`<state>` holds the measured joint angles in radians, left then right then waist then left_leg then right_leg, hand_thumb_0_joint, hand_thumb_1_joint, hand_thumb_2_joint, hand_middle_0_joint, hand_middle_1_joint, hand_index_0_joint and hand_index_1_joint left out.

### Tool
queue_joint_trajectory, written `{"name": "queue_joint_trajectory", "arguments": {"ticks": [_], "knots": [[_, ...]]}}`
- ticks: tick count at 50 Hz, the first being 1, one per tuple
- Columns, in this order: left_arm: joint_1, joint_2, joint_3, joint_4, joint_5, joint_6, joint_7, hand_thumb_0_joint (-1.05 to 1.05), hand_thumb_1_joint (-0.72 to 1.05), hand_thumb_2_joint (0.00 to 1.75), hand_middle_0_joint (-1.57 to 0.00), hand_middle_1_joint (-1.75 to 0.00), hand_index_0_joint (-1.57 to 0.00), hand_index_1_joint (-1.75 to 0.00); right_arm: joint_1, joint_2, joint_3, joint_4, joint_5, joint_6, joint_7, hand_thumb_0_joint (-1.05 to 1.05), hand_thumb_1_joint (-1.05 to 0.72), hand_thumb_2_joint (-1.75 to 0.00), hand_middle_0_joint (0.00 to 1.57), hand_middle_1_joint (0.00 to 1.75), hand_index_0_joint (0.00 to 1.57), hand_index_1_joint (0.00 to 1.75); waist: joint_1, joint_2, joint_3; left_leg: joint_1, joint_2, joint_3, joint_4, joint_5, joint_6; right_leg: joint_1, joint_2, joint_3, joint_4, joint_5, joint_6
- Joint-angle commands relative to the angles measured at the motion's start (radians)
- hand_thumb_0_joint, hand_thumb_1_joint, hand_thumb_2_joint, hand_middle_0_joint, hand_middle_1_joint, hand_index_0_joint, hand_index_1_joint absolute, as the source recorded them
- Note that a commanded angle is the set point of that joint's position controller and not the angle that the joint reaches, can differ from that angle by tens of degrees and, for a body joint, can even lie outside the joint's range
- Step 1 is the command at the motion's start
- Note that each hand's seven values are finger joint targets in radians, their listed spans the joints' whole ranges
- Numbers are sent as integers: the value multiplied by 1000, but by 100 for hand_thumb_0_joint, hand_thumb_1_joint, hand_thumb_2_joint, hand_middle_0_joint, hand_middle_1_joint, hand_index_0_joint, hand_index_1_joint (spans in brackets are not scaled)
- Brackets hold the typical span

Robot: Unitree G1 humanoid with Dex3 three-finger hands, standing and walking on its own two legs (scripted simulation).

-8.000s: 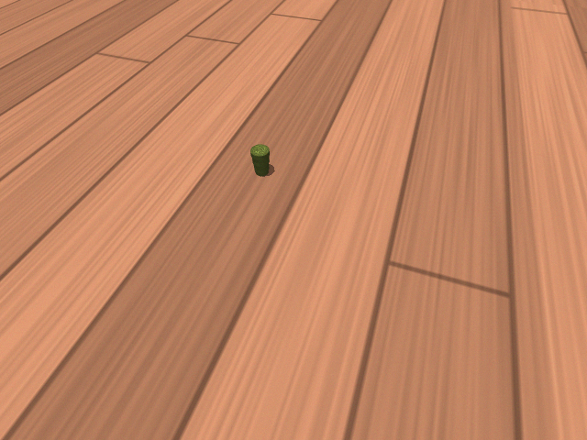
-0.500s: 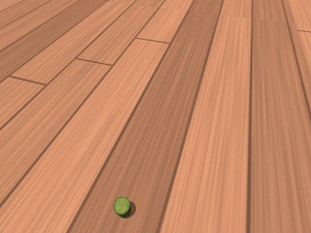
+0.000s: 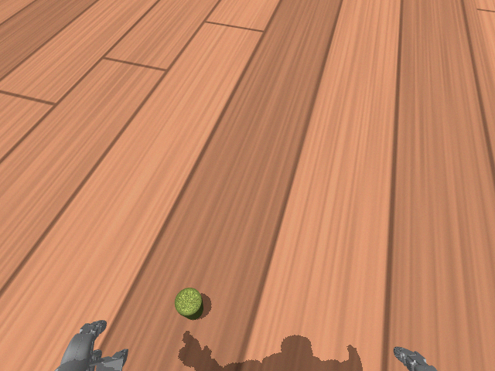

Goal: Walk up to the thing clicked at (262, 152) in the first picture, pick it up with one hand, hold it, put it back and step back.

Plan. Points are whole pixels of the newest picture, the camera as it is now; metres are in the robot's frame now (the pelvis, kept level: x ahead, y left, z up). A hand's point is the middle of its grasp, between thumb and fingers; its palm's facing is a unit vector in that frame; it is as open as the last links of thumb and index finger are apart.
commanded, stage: go down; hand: left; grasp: from the side
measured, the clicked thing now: (191, 306) +0.38 +0.22 -0.70
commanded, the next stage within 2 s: none
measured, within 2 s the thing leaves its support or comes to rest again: neither
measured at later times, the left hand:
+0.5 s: hand (107, 366) +0.16 +0.28 -0.18, palm faces +0.04 -0.94 -0.35, open 16.9 cm
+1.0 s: hand out of the picture +0.15 +0.30 -0.21, palm faces +0.09 -0.94 -0.34, open 17.4 cm
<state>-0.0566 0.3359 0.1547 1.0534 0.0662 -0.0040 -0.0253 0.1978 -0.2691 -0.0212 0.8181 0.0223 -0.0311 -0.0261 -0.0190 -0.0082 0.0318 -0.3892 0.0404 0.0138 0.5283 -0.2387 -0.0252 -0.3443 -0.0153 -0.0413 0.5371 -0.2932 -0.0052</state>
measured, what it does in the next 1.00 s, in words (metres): lowers itself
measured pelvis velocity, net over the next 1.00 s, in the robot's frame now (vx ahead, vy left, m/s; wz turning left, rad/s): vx -0.01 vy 0.02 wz -0.01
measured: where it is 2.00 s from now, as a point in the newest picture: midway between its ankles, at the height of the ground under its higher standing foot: outside the picture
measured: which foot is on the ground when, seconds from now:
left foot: down 0.00-1.00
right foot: down 0.00-1.00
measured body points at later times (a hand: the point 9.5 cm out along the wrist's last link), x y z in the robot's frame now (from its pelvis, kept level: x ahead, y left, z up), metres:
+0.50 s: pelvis +0.01 +0.02 -0.05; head +0.08 +0.03 +0.39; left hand +0.15 +0.32 -0.15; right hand +0.15 -0.25 -0.14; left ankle +0.01 +0.14 -0.73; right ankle -0.02 -0.12 -0.73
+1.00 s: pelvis -0.01 +0.02 -0.10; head +0.10 +0.04 +0.34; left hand +0.14 +0.35 -0.18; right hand +0.16 -0.23 -0.18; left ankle +0.01 +0.14 -0.73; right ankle -0.02 -0.12 -0.73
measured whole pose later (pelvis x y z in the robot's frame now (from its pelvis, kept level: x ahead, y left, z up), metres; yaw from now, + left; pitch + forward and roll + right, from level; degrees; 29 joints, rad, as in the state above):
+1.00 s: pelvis -0.01 +0.02 -0.10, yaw +0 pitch +20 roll -3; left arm 0.31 0.36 0.29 0.35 -0.02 0.18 -0.08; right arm 0.21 -0.23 -0.01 0.55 -0.01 -0.17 -0.07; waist -0.04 0.01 -0.13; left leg -1.04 0.05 -0.03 1.24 -0.54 -0.01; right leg -0.95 -0.01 -0.06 1.19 -0.57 0.01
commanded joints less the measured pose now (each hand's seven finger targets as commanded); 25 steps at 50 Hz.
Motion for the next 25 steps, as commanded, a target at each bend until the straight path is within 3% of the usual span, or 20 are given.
{"name": "queue_joint_trajectory", "arguments": {"ticks": [1, 4, 7, 12, 15, 16, 17, 18, 19, 21, 22, 23, 24, 25], "knots": [[116, 191, 68, -119, 36, 46, 14, 0, 4, 54, 0, -45, -3, -42, 41, -158, -67, -174, 9, -31, -10, 0, -93, -89, 20, 30, 20, 30, 34, 43, -251, 65, -62, 25, 21, 208, 28, 51, 11, 11, -16, 234, -14], [75, 225, 97, -238, 33, 87, 20, 0, -16, 30, -1, -22, -1, -22, 15, -151, -64, -231, 11, -35, -7, 0, -85, -89, 20, 30, 20, 30, 21, 13, -259, 23, -52, 20, 74, 186, 31, -1, 15, 6, 28, 208, -8], [116, 197, 98, -299, 23, 109, 19, 0, -31, 39, -3, -36, -4, -35, 45, -140, -63, -244, 7, -45, -6, 0, -85, -89, 20, 30, 20, 30, 17, 33, -258, -27, -43, 19, 132, 152, 29, -73, 19, 3, 94, 164, -10], [116, 192, 106, -477, 10, 114, 13, 0, -48, 18, -5, -18, -4, -19, 52, -136, -73, -289, 1, -78, -17, 0, -80, -87, 20, 30, 20, 30, -4, 38, -323, -72, -30, 5, 236, 155, 30, -164, 19, 5, 196, 172, -3], [192, 177, 99, -517, 5, 144, 1, 0, -54, 25, -7, -30, -8, -30, 59, -139, -70, -296, 1, -91, -22, 0, -83, -88, 20, 30, 20, 30, -14, 68, -313, -100, -19, -9, 263, 131, 28, -227, 23, -2, 237, 128, -7], [168, 199, 109, -593, 4, 148, 2, 0, -55, 19, -7, -24, -7, -24, 52, -141, -72, -316, 0, -98, -26, 0, -82, -88, 20, 30, 20, 30, -7, 77, -325, -110, -19, -13, 269, 121, 26, -228, 22, -4, 245, 121, -7], [217, 195, 118, -580, 5, 160, 4, 0, -57, 11, -7, -16, -6, -16, 57, -139, -71, -311, 0, -101, -28, 0, -80, -87, 20, 30, 20, 30, -6, 65, -331, -114, -17, -14, 279, 115, 27, -239, 24, -4, 254, 112, -7], [248, 184, 111, -570, 4, 173, 2, 0, -57, 11, -7, -17, -7, -16, 45, -134, -66, -318, 1, -105, -31, 0, -81, -87, 20, 30, 20, 30, -6, 62, -291, -154, -20, -13, 287, 80, 26, -257, 22, -6, 259, 83, -6], [261, 192, 119, -611, 0, 184, 1, 0, -58, 16, -8, -22, -8, -21, 47, -131, -64, -321, -1, -108, -32, 0, -83, -88, 20, 30, 20, 30, -6, 76, -306, -156, -17, -18, 290, 64, 27, -264, 24, -5, 267, 68, -7], [273, 182, 110, -669, -1, 199, 1, 0, -58, 10, -7, -16, -7, -15, 41, -132, -64, -343, -2, -117, -41, 0, -81, -87, 20, 30, 20, 30, -14, 76, -312, -167, -16, -20, 307, 56, 26, -284, 25, -8, 281, 60, -7], [263, 198, 126, -741, -6, 205, 2, 0, -58, 7, -7, -13, -8, -13, 30, -130, -63, -362, -2, -123, -47, 0, -81, -87, 20, 30, 20, 30, -4, 92, -346, -161, -17, -18, 323, 79, 27, -277, 22, -6, 288, 82, -6], [347, 173, 119, -627, -7, 227, 4, 0, -59, 9, -8, -15, -9, -15, 39, -126, -56, -339, -4, -126, -49, 0, -82, -88, 20, 30, 20, 30, -22, 52, -298, -194, -15, -22, 332, 56, 30, -301, 25, -10, 298, 62, -3], [286, 188, 117, -770, -11, 224, 3, 0, -59, 16, -8, -23, -9, -22, 26, -124, -56, -373, -4, -134, -50, 0, -83, -88, 20, 30, 20, 30, -12, 81, -328, -198, -14, -27, 344, 76, 29, -302, 25, -12, 313, 79, -5], [312, 195, 131, -768, -11, 230, 6, 0, -60, 11, -8, -17, -8, -17, 37, -125, -59, -364, -6, -136, -53, 0, -83, -88, 20, 30, 20, 30, -10, 93, -348, -190, -13, -26, 354, 83, 29, -307, 23, -8, 322, 79, -7]]}}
